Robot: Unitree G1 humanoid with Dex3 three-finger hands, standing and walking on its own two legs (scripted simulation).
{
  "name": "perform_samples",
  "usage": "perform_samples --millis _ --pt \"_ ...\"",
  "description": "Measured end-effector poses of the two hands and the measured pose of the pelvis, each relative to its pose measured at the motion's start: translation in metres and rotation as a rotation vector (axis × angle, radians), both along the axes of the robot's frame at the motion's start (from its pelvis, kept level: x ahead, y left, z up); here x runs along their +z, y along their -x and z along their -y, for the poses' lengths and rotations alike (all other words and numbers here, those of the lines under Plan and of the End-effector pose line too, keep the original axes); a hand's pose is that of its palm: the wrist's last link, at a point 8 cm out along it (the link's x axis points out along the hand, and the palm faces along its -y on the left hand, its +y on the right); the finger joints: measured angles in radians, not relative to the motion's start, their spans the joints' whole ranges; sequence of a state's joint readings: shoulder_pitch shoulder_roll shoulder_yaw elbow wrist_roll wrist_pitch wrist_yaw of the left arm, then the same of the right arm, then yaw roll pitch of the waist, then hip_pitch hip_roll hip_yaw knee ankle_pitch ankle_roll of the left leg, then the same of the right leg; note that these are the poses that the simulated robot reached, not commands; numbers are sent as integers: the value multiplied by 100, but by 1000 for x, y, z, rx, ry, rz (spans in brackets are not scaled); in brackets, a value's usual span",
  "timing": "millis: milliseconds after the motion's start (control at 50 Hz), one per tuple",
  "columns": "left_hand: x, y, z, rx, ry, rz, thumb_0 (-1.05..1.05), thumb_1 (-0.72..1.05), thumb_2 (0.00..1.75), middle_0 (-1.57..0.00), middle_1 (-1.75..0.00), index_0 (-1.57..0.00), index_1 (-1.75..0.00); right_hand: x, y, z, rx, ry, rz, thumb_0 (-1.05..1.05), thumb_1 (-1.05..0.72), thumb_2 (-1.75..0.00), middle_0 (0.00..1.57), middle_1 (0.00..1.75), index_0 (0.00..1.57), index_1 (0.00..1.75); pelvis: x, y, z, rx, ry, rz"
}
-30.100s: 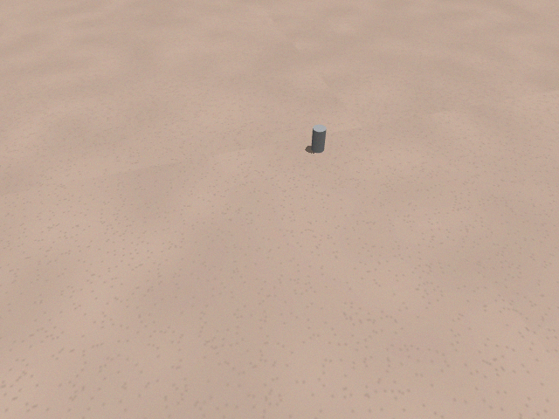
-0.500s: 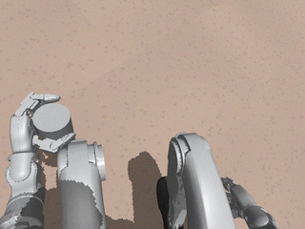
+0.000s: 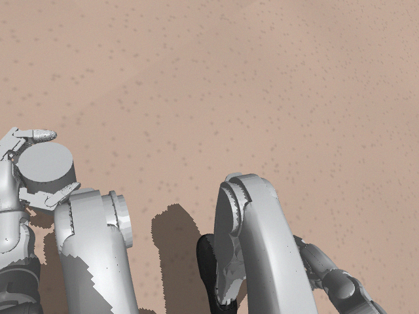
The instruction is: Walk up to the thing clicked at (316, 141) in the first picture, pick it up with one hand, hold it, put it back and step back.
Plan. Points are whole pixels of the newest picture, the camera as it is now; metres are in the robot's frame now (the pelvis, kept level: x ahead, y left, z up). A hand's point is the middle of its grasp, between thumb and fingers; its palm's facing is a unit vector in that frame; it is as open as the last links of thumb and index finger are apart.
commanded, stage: lower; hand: left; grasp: from the side
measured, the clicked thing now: (53, 181) +0.36 +0.24 -0.17
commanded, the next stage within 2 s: loosen in 0.66 s
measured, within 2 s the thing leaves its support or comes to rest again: neither
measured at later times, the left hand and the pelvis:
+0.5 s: hand (49, 172) +0.38 +0.25 -0.17, palm faces +0.18 -0.98 +0.00, open 10.9 cm; pelvis -0.01 +0.01 -0.01, yaw -3 degrees
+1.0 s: hand (47, 170) +0.38 +0.25 -0.17, palm faces +0.21 -0.98 +0.02, open 11.1 cm; pelvis -0.02 +0.02 -0.01, yaw -4 degrees
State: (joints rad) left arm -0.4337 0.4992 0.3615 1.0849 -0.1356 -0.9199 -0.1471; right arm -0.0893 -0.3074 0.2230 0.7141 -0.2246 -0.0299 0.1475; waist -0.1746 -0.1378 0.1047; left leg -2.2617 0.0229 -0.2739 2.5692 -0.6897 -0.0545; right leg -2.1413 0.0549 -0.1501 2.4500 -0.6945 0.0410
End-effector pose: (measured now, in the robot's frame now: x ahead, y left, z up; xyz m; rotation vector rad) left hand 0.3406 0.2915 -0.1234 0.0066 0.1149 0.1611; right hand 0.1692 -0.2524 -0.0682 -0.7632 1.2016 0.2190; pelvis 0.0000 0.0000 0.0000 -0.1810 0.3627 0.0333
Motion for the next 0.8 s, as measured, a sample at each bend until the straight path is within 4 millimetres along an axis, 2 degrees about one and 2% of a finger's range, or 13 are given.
perform_samples --millis 140,320,600,800 --pt "-20 -2 -2 5 9 16 5 -44 109 -75 -100 -62 -97 7 3 -1 59 52 -25 1 -93 -91 21 30 21 30 -5 1 -2 -9 18 34" --pt "-34 -8 -7 16 9 20 5 -44 109 -75 -100 -63 -97 15 1 -4 129 98 -33 1 -93 -91 21 30 21 30 -8 4 -5 -19 45 73" --pt "-52 -9 -8 34 16 27 5 -44 109 -76 -99 -63 -96 26 5 -16 205 140 -42 0 -92 -90 21 30 21 30 -11 9 -11 -34 82 118" --pt "-53 -7 -8 29 10 51 5 -44 110 -76 -99 -63 -96 33 12 -24 233 163 -66 0 -91 -90 21 30 21 30 -9 12 -16 -37 107 137"
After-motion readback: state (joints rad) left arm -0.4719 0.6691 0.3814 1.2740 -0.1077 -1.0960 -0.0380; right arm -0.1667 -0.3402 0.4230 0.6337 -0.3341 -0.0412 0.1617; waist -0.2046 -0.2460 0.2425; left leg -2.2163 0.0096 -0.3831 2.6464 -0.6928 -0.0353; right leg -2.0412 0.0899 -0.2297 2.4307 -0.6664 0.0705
